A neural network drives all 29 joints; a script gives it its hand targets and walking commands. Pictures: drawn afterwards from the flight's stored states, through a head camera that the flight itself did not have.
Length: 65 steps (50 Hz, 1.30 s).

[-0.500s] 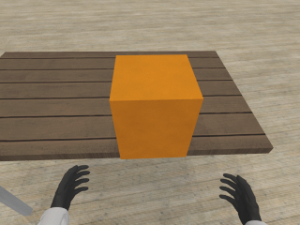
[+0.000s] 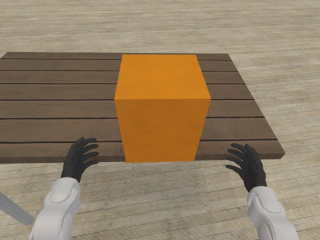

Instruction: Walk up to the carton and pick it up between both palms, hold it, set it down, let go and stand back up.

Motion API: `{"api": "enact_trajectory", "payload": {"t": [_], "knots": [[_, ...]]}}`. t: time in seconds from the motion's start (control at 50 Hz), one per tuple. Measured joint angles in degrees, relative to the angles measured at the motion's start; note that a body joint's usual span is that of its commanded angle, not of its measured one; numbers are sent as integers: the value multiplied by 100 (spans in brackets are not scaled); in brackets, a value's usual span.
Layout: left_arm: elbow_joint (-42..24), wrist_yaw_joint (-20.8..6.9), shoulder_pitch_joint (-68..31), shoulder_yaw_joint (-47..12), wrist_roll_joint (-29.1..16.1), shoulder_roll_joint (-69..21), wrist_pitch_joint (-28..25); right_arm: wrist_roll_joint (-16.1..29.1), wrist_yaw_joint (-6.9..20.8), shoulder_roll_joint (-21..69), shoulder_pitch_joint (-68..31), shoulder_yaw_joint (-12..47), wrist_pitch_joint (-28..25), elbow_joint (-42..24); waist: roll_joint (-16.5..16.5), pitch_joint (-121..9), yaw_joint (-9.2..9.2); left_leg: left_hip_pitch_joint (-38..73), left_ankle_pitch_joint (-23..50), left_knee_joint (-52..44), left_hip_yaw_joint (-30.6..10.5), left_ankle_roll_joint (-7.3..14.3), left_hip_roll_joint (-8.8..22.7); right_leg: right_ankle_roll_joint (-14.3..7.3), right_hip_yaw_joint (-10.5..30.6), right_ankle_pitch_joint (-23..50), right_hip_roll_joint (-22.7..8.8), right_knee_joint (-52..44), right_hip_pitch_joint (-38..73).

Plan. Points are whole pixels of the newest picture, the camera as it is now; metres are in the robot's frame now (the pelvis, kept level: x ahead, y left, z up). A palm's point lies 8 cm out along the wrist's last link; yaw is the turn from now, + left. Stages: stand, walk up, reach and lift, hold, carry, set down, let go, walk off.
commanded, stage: reach and lift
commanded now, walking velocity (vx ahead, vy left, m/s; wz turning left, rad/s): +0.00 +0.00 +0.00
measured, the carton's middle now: (159, 110) +0.47 +0.06 +0.08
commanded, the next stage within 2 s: none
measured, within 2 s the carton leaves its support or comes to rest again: neither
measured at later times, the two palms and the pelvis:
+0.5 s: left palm (69, 130) +0.32 +0.25 +0.14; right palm (254, 136) +0.35 -0.17 +0.13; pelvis +0.01 -0.01 +0.00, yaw +0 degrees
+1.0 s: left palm (67, 93) +0.37 +0.26 +0.20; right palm (252, 99) +0.41 -0.16 +0.19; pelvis +0.00 +0.00 +0.00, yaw +0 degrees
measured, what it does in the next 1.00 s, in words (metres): stands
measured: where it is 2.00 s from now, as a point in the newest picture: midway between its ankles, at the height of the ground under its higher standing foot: outside the picture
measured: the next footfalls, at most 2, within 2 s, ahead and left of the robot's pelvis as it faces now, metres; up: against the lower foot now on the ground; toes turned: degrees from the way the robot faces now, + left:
none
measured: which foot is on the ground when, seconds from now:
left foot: down 0.00-1.00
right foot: down 0.00-1.00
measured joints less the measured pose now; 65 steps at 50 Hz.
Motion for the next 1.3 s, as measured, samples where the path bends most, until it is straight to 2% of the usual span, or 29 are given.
{"api": "enact_trajectory", "payload": {"t": [0.34,0.46,0.6,0.8,0.94,1.08,1.3], "knots": [[-610,-327,-1002,879,218,110,1526,705,-485,-547,-1204,428,686,-142,107,103,-153,129,-108,-13,-51,-69,109,-38,13,44,128,-295,256],[-571,-336,-1457,1020,199,228,1840,881,-523,-683,-1693,439,924,-145,40,68,-208,13,-114,40,-75,-77,123,-46,11,65,146,-298,169],[-342,-291,-2081,1083,279,317,2192,1102,-496,-812,-2367,473,1225,311,26,-25,-260,-126,-112,111,-66,-62,128,-35,43,112,154,-289,49],[393,-119,-3030,965,113,555,2446,1221,-404,-1012,-3300,348,1483,1044,111,-199,-241,-447,-77,232,-73,-17,93,-2,56,151,121,-170,-269],[1222,-29,-3837,767,-10,739,2404,1323,-277,-1133,-4192,391,1591,1928,96,-381,-165,-634,-31,244,-99,-14,84,-4,43,182,116,-144,-456],[1988,-25,-4461,603,-35,940,2332,1386,-203,-1146,-4902,454,1617,2866,36,-523,-133,-735,-24,258,-193,-45,100,-31,-35,195,136,-201,-495],[2893,-62,-5249,270,-203,1237,2106,1401,-168,-1161,-5772,426,1555,3820,61,-649,-181,-907,-77,356,-341,-76,116,-51,-153,184,160,-269,-546]]}}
